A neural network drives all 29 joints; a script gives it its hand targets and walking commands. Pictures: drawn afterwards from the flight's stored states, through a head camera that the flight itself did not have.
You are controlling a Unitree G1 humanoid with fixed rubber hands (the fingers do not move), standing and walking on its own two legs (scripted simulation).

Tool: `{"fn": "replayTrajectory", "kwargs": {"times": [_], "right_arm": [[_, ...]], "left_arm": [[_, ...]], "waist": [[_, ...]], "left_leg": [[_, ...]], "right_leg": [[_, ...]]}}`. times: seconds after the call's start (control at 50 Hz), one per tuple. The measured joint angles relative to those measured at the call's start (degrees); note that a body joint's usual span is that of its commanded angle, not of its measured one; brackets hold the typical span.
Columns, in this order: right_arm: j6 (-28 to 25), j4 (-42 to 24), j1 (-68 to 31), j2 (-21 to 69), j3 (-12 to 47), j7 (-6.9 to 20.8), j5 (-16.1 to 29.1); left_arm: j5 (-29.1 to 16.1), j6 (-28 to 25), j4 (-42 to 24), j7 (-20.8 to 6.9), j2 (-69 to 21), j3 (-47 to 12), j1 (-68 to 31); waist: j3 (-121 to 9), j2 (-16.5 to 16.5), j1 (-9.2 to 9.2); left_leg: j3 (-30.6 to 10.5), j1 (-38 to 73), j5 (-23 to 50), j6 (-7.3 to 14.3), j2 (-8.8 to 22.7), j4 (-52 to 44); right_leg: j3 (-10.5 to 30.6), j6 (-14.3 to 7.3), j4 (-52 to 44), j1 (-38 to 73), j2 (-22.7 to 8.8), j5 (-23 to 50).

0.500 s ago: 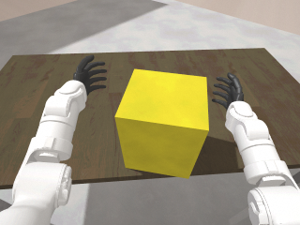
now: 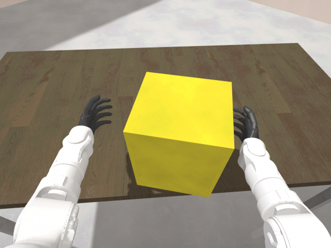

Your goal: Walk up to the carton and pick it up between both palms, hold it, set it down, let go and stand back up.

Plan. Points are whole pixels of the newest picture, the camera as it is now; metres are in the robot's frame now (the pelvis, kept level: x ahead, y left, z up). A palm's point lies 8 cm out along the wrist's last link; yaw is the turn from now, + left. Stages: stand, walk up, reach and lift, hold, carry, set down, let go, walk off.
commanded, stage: reach and lift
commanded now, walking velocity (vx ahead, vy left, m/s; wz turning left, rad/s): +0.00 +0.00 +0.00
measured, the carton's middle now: (179, 138) +0.40 +0.01 +0.02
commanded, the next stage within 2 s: none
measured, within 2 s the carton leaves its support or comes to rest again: neither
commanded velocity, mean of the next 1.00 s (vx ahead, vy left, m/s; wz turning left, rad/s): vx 0.00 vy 0.00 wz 0.00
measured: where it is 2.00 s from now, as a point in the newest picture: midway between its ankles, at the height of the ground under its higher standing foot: outside the picture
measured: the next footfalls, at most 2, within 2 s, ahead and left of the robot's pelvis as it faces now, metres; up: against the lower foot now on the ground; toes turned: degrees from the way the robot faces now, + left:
none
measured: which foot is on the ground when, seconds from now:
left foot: down 0.00-1.00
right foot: down 0.00-1.00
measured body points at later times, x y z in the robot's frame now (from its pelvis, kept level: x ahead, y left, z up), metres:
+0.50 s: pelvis +0.01 -0.01 +0.00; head +0.06 +0.02 +0.45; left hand +0.42 +0.22 +0.04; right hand +0.41 -0.15 +0.04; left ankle +0.03 +0.07 -0.73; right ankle -0.02 -0.18 -0.73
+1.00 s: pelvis +0.01 -0.01 +0.00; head +0.07 +0.02 +0.44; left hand +0.42 +0.19 +0.04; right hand +0.41 -0.13 +0.04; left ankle +0.03 +0.07 -0.73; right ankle -0.02 -0.18 -0.73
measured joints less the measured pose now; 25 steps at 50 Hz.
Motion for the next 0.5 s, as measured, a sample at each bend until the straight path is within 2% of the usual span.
{"fn": "replayTrajectory", "kwargs": {"times": [0.12,0.2,0.3,0.4,0.5], "right_arm": [[-5.4,0.7,1.1,1.4,0.0,-0.2,-0.3],[-8.1,0.8,1.4,1.6,0.0,-0.7,-0.3],[-9.7,1.0,1.6,1.6,0.0,-1.0,-0.5],[-9.8,1.3,1.6,1.8,0.0,-1.7,-0.6],[-10.1,1.5,1.6,3.5,0.0,-1.9,-3.2]], "left_arm": [[0.3,-3.5,0.4,0.0,-0.8,0.0,1.3],[2.3,-4.0,0.4,-0.2,-2.0,1.8,1.7],[4.2,-4.3,0.4,-0.4,-2.9,3.3,1.8],[4.3,-4.3,0.4,-0.6,-3.4,2.8,1.5],[7.1,-4.6,0.4,-0.8,-5.7,4.7,1.4]], "waist": [[-1.9,0.0,-0.02],[-2.2,0.0,-0.02],[-2.6,0.0,-0.02],[-2.8,0.0,-0.04],[-2.8,0.0,-0.16]], "left_leg": [[-0.4,-3.1,0.2,-0.2,0.0,0.0],[-0.7,-3.9,0.2,-0.3,0.0,0.0],[-0.9,-4.5,0.3,-0.4,0.0,0.0],[-1.1,-4.6,0.3,-0.5,0.1,0.0],[-1.1,-4.6,0.4,-0.5,0.1,0.0]], "right_leg": [[-0.4,0.0,0.0,-3.0,0.0,0.0],[-0.6,0.0,0.0,-3.6,0.0,0.0],[-0.9,0.0,0.0,-4.1,0.1,0.0],[-1.0,0.0,0.0,-4.2,0.2,0.0],[-1.1,0.0,0.0,-4.2,0.2,0.0]]}}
